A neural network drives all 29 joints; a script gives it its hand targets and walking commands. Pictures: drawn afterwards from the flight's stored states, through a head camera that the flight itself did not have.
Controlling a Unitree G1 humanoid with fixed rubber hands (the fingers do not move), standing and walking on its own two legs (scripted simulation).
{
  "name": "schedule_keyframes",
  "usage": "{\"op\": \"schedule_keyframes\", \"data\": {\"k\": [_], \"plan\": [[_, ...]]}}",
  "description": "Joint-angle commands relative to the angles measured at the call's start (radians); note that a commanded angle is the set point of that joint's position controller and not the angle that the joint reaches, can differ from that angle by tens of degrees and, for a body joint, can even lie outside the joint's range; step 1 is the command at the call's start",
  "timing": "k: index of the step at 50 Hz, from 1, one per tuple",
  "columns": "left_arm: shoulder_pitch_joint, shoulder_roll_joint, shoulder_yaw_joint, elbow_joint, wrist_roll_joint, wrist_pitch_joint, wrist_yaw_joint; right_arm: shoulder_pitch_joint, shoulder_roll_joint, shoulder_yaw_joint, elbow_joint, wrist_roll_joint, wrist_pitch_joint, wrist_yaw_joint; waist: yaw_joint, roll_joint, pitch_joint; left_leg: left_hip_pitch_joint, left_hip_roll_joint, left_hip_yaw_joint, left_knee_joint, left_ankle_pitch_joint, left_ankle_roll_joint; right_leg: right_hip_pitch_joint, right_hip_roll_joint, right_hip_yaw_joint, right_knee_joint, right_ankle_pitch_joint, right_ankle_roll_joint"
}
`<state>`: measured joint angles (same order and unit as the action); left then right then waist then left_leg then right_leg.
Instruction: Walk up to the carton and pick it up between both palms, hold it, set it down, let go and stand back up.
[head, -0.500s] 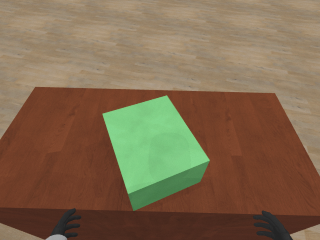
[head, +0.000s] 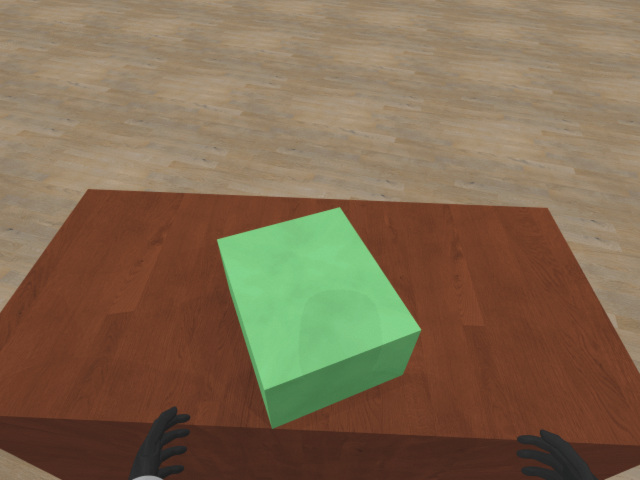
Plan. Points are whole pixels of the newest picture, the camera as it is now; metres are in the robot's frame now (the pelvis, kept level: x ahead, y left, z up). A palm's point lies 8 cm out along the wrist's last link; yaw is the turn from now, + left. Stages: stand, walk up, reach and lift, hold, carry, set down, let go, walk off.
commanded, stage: reach and lift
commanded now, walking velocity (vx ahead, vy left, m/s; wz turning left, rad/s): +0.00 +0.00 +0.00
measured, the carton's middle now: (309, 306) +0.41 +0.05 -0.07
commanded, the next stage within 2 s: none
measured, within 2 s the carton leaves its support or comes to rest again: neither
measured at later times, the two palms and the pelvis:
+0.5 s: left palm (174, 474) +0.15 +0.19 -0.03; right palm out of the picture +0.16 -0.30 -0.04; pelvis +0.00 -0.01 +0.00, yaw +0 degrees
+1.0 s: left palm (204, 450) +0.17 +0.15 +0.00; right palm (595, 468) +0.18 -0.30 -0.02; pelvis -0.01 -0.02 -0.01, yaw -1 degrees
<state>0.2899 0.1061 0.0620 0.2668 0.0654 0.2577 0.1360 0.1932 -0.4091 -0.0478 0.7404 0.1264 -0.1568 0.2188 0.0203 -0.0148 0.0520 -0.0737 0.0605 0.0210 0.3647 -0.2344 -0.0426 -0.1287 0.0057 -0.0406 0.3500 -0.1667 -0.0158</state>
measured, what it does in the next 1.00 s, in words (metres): stands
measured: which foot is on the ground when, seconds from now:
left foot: down 0.00-1.00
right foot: down 0.00-1.00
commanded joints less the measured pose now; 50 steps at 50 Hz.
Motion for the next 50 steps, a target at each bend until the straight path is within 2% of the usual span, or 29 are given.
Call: {"op": "schedule_keyframes", "data": {"k": [1,4,5,6,7,8,11,14,16,18,22,24,25,26,27,28,32,33,34,36,37,38,39,40,41,43,46,47,50], "plan": [[-0.065,0.046,-0.014,-0.230,-0.007,-0.057,0.038,-0.081,-0.241,-0.106,-0.159,0.032,-0.035,0.015,0.003,-0.026,-0.081,-0.039,-0.041,0.031,-0.064,0.075,0.010,0.019,0.026,-0.023,-0.055,0.012,-0.064],[-0.029,0.044,0.006,-0.214,-0.015,-0.077,0.034,-0.057,-0.232,-0.076,-0.149,0.055,-0.031,0.015,-0.010,-0.055,-0.084,-0.065,-0.056,0.041,-0.053,0.109,0.024,0.048,0.017,0.000,-0.053,0.044,-0.056],[-0.058,0.043,0.008,-0.275,0.001,-0.088,0.043,-0.039,-0.232,-0.071,-0.190,0.056,-0.042,0.014,-0.008,-0.011,-0.125,-0.060,-0.052,0.040,-0.045,0.096,0.017,0.037,0.007,0.018,-0.053,0.032,-0.060],[-0.035,0.022,-0.004,-0.269,-0.003,-0.096,0.049,-0.061,-0.231,-0.081,-0.176,0.078,-0.054,0.023,0.026,-0.026,-0.105,-0.059,-0.047,0.031,-0.048,0.097,0.012,0.022,0.019,0.005,-0.047,0.016,-0.060],[-0.028,0.028,0.007,-0.237,-0.007,-0.096,0.048,-0.047,-0.228,-0.069,-0.189,0.094,-0.050,0.023,0.000,-0.045,-0.093,-0.064,-0.050,0.045,-0.049,0.059,0.015,0.017,0.012,0.008,-0.062,-0.017,-0.058],[-0.047,0.027,0.011,-0.253,-0.003,-0.114,0.052,-0.042,-0.219,-0.048,-0.227,0.098,-0.059,0.018,0.026,-0.054,-0.091,-0.098,-0.056,0.056,-0.041,0.080,0.018,0.039,0.008,0.012,-0.051,0.008,-0.050],[-0.013,0.006,-0.016,-0.262,-0.024,-0.137,0.068,-0.054,-0.248,-0.044,-0.231,0.114,-0.069,0.034,0.034,-0.078,-0.107,-0.122,-0.051,0.052,-0.034,0.058,0.026,0.024,0.012,0.023,-0.046,-0.017,-0.050],[0.032,-0.040,-0.054,-0.270,-0.041,-0.154,0.069,-0.043,-0.284,-0.080,-0.215,0.132,-0.089,0.041,0.011,-0.103,-0.112,-0.081,-0.045,0.031,-0.044,0.052,0.025,0.016,0.032,0.014,-0.047,-0.014,-0.058],[0.039,-0.038,-0.048,-0.319,-0.043,-0.170,0.073,-0.027,-0.264,-0.066,-0.283,0.142,-0.101,0.035,0.023,-0.093,-0.112,-0.098,-0.059,0.050,-0.023,0.081,0.025,0.021,0.026,0.018,-0.042,0.008,-0.051],[0.047,-0.049,-0.030,-0.298,-0.009,-0.174,0.080,0.005,-0.271,-0.041,-0.201,0.175,-0.101,0.044,0.016,-0.025,-0.087,-0.098,-0.053,0.034,-0.013,0.136,0.012,0.031,0.017,0.031,-0.028,0.055,-0.071],[0.000,-0.053,-0.041,-0.375,-0.024,-0.219,0.090,-0.036,-0.268,-0.005,-0.311,0.205,-0.152,0.046,0.040,-0.102,-0.163,-0.117,-0.068,0.051,0.010,0.137,0.030,0.034,0.022,0.036,-0.014,0.055,-0.037],[0.032,-0.066,-0.068,-0.414,-0.034,-0.231,0.104,-0.013,-0.307,-0.038,-0.269,0.217,-0.158,0.049,0.012,-0.101,-0.135,-0.101,-0.057,0.036,0.003,0.120,0.018,0.004,0.031,0.025,-0.014,0.044,-0.049],[0.051,-0.076,-0.049,-0.352,-0.018,-0.234,0.097,-0.004,-0.290,-0.016,-0.274,0.213,-0.162,0.045,0.032,-0.115,-0.101,-0.119,-0.069,0.046,-0.001,0.160,0.031,0.039,0.028,0.034,-0.010,0.100,-0.043],[0.080,-0.091,-0.082,-0.379,-0.031,-0.241,0.102,0.009,-0.292,-0.013,-0.293,0.233,-0.179,0.048,0.005,-0.119,-0.138,-0.097,-0.064,0.026,0.014,0.166,0.028,0.014,0.030,0.030,-0.002,0.102,-0.047],[0.074,-0.099,-0.078,-0.404,-0.011,-0.253,0.110,0.028,-0.309,-0.013,-0.217,0.233,-0.186,0.055,0.000,-0.060,-0.159,-0.071,-0.057,0.016,0.018,0.182,0.013,-0.001,0.035,0.026,0.001,0.094,-0.062],[0.044,-0.098,-0.058,-0.363,0.000,-0.250,0.108,-0.014,-0.304,0.004,-0.256,0.253,-0.187,0.059,0.033,-0.057,-0.137,-0.080,-0.056,0.030,0.012,0.163,0.015,-0.024,0.033,0.033,-0.007,0.049,-0.064],[0.044,-0.127,-0.103,-0.441,-0.004,-0.267,0.129,-0.005,-0.308,0.001,-0.228,0.272,-0.216,0.069,0.023,-0.031,-0.135,-0.094,-0.064,0.019,0.013,0.147,0.007,-0.032,0.042,0.029,-0.005,0.043,-0.075],[0.063,-0.142,-0.096,-0.408,-0.004,-0.262,0.130,-0.027,-0.305,0.023,-0.243,0.284,-0.224,0.070,0.041,-0.056,-0.116,-0.100,-0.061,0.022,0.008,0.142,0.018,-0.026,0.042,0.036,-0.004,0.051,-0.070],[0.095,-0.161,-0.127,-0.433,-0.020,-0.265,0.134,0.003,-0.327,-0.002,-0.251,0.271,-0.224,0.069,0.009,-0.108,-0.114,-0.095,-0.058,0.010,0.006,0.161,0.019,-0.021,0.050,0.026,0.000,0.077,-0.066],[0.106,-0.170,-0.104,-0.384,-0.003,-0.273,0.130,-0.005,-0.329,0.028,-0.255,0.290,-0.231,0.075,0.033,-0.114,-0.116,-0.092,-0.058,0.025,0.008,0.165,0.025,-0.025,0.045,0.035,0.000,0.088,-0.059],[0.087,-0.163,-0.127,-0.430,-0.018,-0.294,0.131,-0.005,-0.331,0.011,-0.295,0.294,-0.248,0.076,0.016,-0.118,-0.154,-0.103,-0.066,0.020,0.013,0.163,0.030,-0.021,0.047,0.033,0.004,0.079,-0.053],[0.090,-0.159,-0.133,-0.453,-0.014,-0.302,0.144,0.004,-0.322,0.019,-0.239,0.305,-0.264,0.077,0.025,-0.066,-0.170,-0.117,-0.061,0.011,0.024,0.151,0.026,-0.028,0.038,0.047,0.014,0.075,-0.062],[0.096,-0.181,-0.127,-0.457,-0.006,-0.310,0.148,-0.002,-0.311,0.036,-0.296,0.309,-0.273,0.075,0.051,-0.090,-0.161,-0.121,-0.065,0.019,0.031,0.182,0.025,-0.006,0.044,0.047,0.015,0.099,-0.065],[0.075,-0.178,-0.128,-0.473,-0.017,-0.325,0.151,-0.010,-0.322,0.027,-0.299,0.301,-0.286,0.078,0.031,-0.147,-0.180,-0.110,-0.063,0.016,0.041,0.199,0.034,-0.021,0.046,0.047,0.026,0.134,-0.048],[0.111,-0.181,-0.134,-0.458,-0.011,-0.336,0.149,0.013,-0.337,0.021,-0.251,0.318,-0.302,0.075,0.019,-0.116,-0.177,-0.088,-0.065,0.015,0.048,0.242,0.025,-0.039,0.051,0.043,0.029,0.147,-0.057],[0.058,-0.191,-0.138,-0.441,-0.001,-0.339,0.161,-0.036,-0.315,0.035,-0.239,0.326,-0.301,0.079,0.050,-0.081,-0.126,-0.136,-0.063,0.020,0.023,0.121,0.020,-0.057,0.046,0.050,0.015,0.036,-0.066],[-0.012,-0.190,-0.150,-0.452,-0.003,-0.334,0.176,-0.102,-0.339,0.024,-0.231,0.317,-0.302,0.088,0.040,-0.117,-0.113,-0.178,-0.055,0.009,0.003,0.007,0.037,-0.073,0.034,0.057,0.015,-0.061,-0.068],[-0.001,-0.184,-0.126,-0.409,-0.001,-0.333,0.175,-0.099,-0.313,0.054,-0.239,0.322,-0.303,0.084,0.065,-0.123,-0.127,-0.212,-0.057,0.031,0.009,-0.008,0.041,-0.029,0.020,0.081,0.003,-0.083,-0.057],[-0.033,-0.182,-0.143,-0.463,0.005,-0.316,0.184,-0.130,-0.336,0.034,-0.240,0.326,-0.298,0.078,0.048,-0.106,-0.171,-0.168,-0.059,0.021,0.008,0.070,0.033,-0.028,0.033,0.064,0.015,0.004,-0.061]]}}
